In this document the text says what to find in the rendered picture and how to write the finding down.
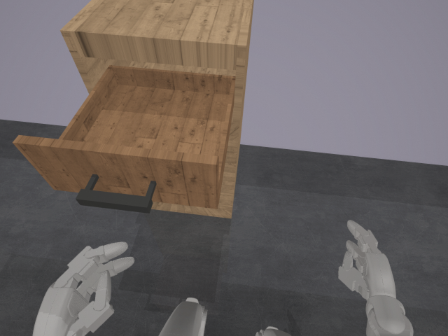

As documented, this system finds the drawer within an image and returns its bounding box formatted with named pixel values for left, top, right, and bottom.
left=13, top=65, right=236, bottom=209

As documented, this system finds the robot left thigh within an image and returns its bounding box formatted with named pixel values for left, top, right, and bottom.
left=159, top=301, right=207, bottom=336

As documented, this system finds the cabinet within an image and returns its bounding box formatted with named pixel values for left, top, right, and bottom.
left=60, top=0, right=254, bottom=218

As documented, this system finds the robot right forearm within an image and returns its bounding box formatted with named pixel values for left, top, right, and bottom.
left=365, top=295, right=414, bottom=336

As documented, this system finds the robot left hand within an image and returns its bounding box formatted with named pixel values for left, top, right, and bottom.
left=32, top=241, right=134, bottom=336

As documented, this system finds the handle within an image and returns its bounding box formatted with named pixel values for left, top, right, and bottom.
left=76, top=174, right=157, bottom=214

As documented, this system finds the robot right hand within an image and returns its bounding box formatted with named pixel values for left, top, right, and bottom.
left=338, top=220, right=396, bottom=301

